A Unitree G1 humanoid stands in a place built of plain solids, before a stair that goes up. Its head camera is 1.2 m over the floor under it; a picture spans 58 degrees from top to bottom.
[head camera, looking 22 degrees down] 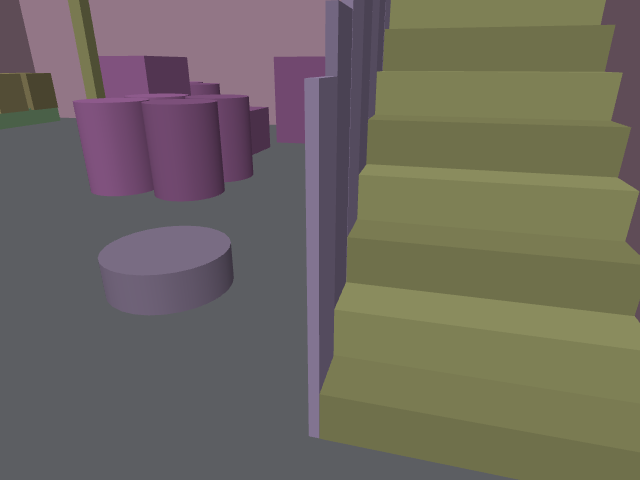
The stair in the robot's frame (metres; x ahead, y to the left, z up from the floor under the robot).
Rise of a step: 0.20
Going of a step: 0.22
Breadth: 1.02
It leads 14 degrees to the right of straight ahead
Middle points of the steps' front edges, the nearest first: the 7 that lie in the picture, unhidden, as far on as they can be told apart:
1.00 -0.49 0.20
1.21 -0.55 0.39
1.42 -0.60 0.59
1.63 -0.65 0.78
1.84 -0.71 0.98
2.05 -0.76 1.17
2.26 -0.81 1.37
